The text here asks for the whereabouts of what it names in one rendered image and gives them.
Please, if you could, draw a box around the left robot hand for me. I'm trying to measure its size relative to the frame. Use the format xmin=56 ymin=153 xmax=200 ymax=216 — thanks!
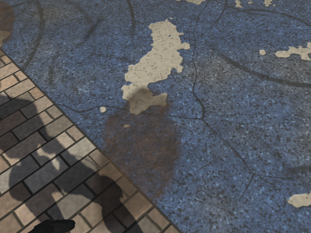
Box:
xmin=28 ymin=219 xmax=76 ymax=233

